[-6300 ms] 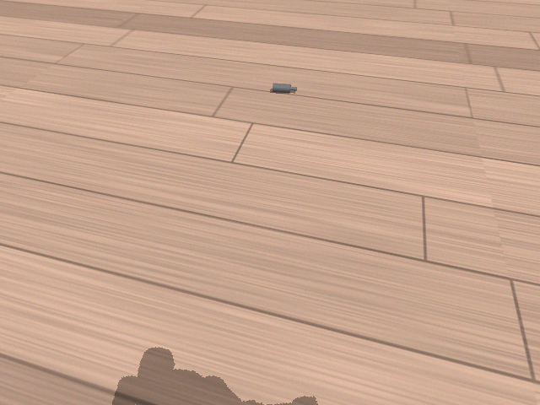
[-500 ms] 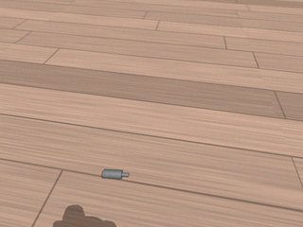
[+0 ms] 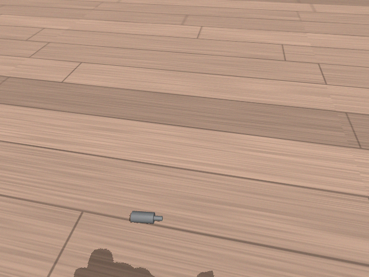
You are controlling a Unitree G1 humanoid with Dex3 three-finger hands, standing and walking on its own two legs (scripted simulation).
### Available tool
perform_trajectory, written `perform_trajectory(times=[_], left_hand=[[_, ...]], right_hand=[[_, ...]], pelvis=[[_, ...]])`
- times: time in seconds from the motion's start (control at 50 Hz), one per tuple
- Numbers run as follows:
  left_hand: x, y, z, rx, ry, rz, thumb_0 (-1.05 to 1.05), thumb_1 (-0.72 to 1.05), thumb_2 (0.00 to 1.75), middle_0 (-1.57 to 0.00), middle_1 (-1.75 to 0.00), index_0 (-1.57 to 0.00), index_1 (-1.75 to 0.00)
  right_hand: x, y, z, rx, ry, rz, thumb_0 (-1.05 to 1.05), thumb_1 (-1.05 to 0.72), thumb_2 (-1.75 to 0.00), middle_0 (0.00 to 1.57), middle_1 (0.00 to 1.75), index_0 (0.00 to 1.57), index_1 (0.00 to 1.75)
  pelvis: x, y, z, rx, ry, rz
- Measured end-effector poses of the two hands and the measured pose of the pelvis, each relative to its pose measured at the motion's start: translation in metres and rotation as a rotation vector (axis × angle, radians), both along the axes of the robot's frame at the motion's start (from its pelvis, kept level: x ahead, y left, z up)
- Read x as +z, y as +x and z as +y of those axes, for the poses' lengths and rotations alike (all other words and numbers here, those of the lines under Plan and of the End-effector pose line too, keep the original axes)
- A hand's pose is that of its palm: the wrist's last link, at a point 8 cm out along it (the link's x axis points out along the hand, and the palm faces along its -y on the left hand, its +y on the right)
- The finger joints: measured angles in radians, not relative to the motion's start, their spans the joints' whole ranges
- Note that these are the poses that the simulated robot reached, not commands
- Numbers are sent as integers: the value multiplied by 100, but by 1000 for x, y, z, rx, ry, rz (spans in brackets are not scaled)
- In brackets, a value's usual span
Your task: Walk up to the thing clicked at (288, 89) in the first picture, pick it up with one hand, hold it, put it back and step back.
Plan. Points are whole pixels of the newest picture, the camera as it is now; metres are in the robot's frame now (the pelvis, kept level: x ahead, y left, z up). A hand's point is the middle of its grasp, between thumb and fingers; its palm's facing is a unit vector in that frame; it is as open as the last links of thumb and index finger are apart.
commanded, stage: walk up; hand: left
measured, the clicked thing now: (147, 217) +0.60 +0.26 -0.75
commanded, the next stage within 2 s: stand in 0.54 s
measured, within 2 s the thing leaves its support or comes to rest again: neither
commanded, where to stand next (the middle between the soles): +0.08 +0.00 m, yaw +0 degrees
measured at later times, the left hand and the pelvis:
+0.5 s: hand out of the picture +0.09 +0.25 -0.16, palm faces -0.03 -0.94 -0.33, open 7.4 cm; pelvis +0.00 +0.00 +0.00, yaw -1 degrees
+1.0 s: hand out of the picture +0.08 +0.25 -0.16, palm faces -0.02 -0.94 -0.34, open 7.4 cm; pelvis +0.01 +0.00 +0.00, yaw +0 degrees
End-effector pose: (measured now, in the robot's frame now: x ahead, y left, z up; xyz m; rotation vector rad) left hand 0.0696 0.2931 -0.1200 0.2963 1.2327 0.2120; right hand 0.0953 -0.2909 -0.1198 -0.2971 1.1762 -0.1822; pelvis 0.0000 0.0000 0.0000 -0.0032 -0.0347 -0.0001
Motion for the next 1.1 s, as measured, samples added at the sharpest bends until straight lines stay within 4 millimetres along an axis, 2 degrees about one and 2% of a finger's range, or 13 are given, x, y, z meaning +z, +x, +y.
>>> perform_trajectory(times=[0.18,0.44,0.7,1.1], left_hand=[[-2,14,-3,-23,-12,-12,1,91,89,-20,-30,-20,-30],[-1,17,1,-33,-5,1,1,91,89,-20,-30,-20,-30],[1,15,4,-30,4,-9,1,91,89,-20,-30,-20,-30],[0,0,3,-17,7,19,1,91,89,-20,-30,-20,-30]], right_hand=[[2,-12,-5,-24,-18,28,0,-90,-90,20,30,20,30],[-2,-31,-2,-46,-13,72,0,-90,-90,20,30,20,30],[-2,-24,2,-28,-7,57,0,-90,-90,20,30,20,30],[-1,-17,-4,-5,-13,56,0,-90,-90,20,30,20,30]], pelvis=[[1,2,1,-5,2,2],[0,5,3,-9,1,2],[1,5,3,-3,4,2],[1,6,0,6,4,7]])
